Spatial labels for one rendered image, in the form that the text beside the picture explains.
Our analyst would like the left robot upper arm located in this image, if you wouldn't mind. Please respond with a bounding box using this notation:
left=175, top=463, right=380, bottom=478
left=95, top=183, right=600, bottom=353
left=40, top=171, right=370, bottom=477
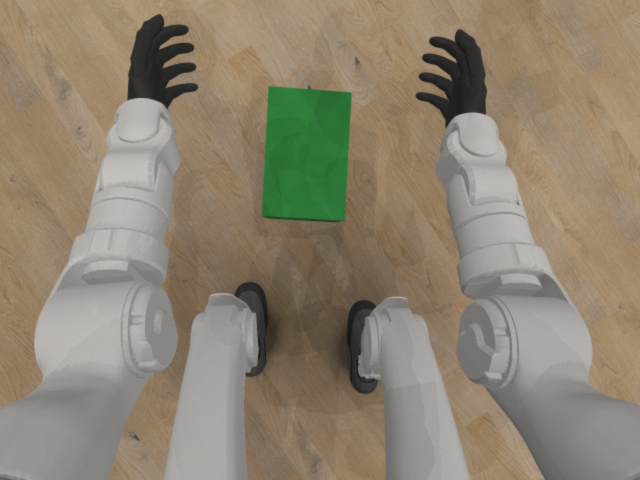
left=0, top=280, right=178, bottom=480

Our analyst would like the robot right hand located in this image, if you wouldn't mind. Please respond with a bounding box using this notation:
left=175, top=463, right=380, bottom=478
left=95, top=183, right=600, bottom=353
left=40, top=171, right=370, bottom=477
left=416, top=29, right=487, bottom=128

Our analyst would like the robot left hand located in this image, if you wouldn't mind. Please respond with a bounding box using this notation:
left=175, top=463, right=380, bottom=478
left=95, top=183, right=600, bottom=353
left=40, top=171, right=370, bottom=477
left=127, top=14, right=198, bottom=109

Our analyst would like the right robot upper arm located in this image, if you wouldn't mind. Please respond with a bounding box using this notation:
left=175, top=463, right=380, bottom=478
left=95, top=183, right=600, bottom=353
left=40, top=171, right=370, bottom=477
left=456, top=295, right=640, bottom=480

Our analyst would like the robot foot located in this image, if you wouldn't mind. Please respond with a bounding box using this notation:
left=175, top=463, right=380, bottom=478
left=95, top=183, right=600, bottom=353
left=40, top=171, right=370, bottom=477
left=234, top=282, right=268, bottom=377
left=347, top=300, right=378, bottom=394

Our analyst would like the right robot foot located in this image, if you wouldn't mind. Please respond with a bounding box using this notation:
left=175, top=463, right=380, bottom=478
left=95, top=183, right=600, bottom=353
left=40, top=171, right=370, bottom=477
left=347, top=300, right=378, bottom=394

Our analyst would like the carton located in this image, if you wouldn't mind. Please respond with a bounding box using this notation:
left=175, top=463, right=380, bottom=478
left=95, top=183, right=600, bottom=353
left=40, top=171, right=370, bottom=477
left=262, top=86, right=352, bottom=222

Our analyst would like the right robot forearm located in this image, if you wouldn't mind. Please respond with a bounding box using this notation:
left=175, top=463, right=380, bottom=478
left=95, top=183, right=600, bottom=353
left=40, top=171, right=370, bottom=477
left=435, top=112, right=592, bottom=371

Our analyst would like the left robot forearm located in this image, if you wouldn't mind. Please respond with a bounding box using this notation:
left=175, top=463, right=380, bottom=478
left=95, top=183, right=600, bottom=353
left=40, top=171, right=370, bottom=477
left=34, top=98, right=181, bottom=372

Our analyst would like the left robot foot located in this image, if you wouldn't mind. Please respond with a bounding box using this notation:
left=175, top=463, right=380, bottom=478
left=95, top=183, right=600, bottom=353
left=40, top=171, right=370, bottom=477
left=234, top=282, right=268, bottom=377

